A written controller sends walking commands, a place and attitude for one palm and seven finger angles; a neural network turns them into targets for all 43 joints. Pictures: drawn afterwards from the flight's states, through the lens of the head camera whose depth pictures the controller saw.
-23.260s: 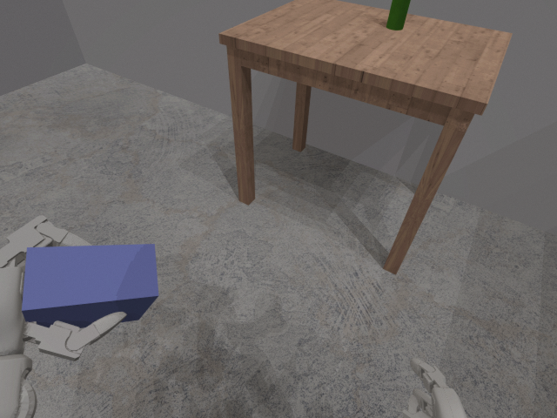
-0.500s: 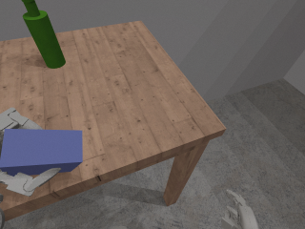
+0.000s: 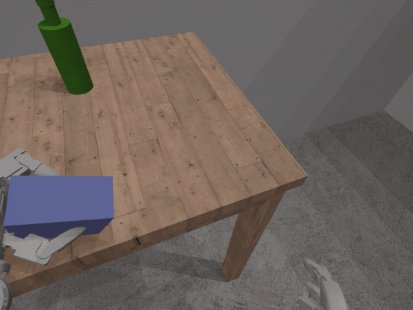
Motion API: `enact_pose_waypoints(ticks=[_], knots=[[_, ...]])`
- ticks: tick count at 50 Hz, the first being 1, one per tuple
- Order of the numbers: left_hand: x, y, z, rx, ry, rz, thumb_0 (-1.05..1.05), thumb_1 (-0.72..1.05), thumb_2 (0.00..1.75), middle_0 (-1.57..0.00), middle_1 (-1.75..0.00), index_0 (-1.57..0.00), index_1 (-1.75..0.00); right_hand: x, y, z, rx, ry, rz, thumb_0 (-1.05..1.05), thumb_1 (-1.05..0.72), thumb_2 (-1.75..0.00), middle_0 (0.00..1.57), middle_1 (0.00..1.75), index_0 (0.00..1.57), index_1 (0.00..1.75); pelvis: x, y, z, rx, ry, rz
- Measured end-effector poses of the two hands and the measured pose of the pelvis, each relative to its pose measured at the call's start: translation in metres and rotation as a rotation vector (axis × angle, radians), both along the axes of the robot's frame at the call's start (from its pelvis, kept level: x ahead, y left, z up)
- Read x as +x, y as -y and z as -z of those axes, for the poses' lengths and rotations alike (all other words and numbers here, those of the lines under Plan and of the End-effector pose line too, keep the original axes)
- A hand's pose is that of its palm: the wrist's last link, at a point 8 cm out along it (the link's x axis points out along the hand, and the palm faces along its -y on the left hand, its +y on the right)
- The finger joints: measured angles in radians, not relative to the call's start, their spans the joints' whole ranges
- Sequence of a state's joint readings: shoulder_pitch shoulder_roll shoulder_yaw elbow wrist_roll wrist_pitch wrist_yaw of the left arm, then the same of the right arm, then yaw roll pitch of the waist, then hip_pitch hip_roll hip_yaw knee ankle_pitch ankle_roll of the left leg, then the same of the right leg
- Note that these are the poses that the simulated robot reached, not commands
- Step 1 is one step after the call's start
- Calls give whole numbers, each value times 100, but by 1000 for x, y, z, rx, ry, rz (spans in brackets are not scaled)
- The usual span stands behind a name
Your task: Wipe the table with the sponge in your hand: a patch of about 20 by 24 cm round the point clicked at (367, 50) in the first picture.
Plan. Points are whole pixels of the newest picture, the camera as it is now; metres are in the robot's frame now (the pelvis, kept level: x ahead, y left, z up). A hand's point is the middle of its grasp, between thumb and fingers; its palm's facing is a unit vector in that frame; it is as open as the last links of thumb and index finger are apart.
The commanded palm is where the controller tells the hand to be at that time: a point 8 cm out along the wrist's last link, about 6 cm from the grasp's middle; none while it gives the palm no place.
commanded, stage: shuffle to correct the standing spot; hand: left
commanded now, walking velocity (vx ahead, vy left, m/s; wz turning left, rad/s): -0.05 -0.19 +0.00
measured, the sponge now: (77, 208) +0.23 +0.21 +0.15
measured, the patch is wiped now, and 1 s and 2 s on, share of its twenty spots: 0.00 0.00 0.00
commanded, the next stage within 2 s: none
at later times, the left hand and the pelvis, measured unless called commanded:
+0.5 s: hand (52, 202) +0.22 +0.23 +0.17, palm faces +0.32 -0.86 -0.39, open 9.7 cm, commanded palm +0.16 +0.27 +0.19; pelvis +0.01 -0.01 +0.00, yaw +0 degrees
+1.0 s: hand (44, 206) +0.22 +0.24 +0.17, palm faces +0.33 -0.86 -0.40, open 9.7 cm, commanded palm +0.16 +0.28 +0.19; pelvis +0.00 +0.00 +0.00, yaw +0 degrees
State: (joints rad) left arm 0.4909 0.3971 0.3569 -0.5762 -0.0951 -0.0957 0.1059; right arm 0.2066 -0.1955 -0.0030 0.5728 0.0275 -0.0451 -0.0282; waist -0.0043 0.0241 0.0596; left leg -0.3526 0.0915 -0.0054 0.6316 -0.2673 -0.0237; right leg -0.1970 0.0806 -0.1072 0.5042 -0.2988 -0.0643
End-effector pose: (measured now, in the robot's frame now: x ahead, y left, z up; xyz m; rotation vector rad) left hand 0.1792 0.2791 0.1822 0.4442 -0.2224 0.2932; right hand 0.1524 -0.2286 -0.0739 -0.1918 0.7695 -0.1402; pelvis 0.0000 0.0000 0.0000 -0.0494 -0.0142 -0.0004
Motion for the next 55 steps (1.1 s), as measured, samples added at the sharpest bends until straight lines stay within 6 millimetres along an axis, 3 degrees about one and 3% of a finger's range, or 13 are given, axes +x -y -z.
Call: enact_pose_waypoints(ticks=[11, 25, 55], knots=[[7, 4, -7, 25, 11, 6, 0, -47, 104, -77, -136, -78, -136, 5, 2, -2, 5, 0, -8, 2, -90, -89, 20, 30, 20, 30, 5, 4, -2, -5, -5, -4], [6, 8, -2, 5, 9, 7, 0, -47, 104, -77, -136, -78, -136, 8, 10, 0, -5, 2, 7, 2, -90, -89, 20, 30, 20, 30, 5, 7, 1, 3, -2, -5], [-3, 1, -6, 8, 3, -7, 0, -47, 104, -77, -136, -78, -136, 4, 0, -4, 8, 25, -7, 2, -90, -89, 20, 30, 20, 30, -1, 2, -2, -1, 0, -5]])
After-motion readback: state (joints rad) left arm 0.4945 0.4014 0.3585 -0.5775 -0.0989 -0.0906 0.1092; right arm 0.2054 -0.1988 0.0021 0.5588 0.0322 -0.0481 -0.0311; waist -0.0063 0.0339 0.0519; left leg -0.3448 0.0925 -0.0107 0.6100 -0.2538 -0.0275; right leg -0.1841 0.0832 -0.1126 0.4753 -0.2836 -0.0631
